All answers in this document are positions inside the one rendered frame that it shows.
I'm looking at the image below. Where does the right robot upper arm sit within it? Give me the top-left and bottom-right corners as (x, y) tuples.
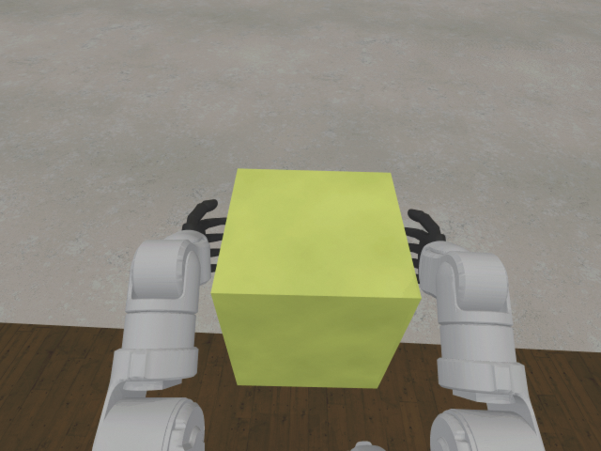
(430, 409), (544, 451)

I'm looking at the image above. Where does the left robot hand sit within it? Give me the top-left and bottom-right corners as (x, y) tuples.
(182, 199), (227, 272)

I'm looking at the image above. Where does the carton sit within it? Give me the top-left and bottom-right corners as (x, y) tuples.
(210, 168), (422, 389)

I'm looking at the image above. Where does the right robot hand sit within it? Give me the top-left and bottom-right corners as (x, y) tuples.
(405, 210), (446, 284)

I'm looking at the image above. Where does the right robot forearm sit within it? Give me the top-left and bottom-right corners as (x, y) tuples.
(419, 241), (546, 451)

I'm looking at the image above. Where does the left robot upper arm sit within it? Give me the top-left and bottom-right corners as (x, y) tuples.
(94, 397), (205, 451)

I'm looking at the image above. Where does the left robot forearm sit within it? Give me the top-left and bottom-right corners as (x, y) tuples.
(92, 230), (211, 451)

